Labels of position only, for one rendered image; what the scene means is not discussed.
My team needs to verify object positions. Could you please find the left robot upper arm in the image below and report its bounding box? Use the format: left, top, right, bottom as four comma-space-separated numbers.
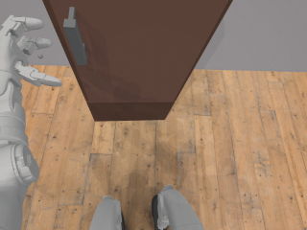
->
0, 144, 39, 230

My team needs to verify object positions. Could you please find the handle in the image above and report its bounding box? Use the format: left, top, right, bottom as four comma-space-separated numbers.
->
63, 7, 87, 65

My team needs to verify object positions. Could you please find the robot left forearm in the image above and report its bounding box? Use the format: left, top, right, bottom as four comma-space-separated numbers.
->
0, 71, 29, 148

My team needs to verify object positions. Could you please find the robot left thigh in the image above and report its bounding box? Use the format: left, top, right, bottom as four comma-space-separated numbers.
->
89, 199, 122, 230

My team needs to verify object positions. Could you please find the right robot shin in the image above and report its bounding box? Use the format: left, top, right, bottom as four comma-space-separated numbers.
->
157, 185, 174, 229

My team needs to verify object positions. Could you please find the robot left hand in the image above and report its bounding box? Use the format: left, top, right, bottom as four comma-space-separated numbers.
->
0, 15, 62, 87

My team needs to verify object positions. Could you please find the cupboard door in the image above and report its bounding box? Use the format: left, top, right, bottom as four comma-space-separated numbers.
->
49, 0, 229, 103

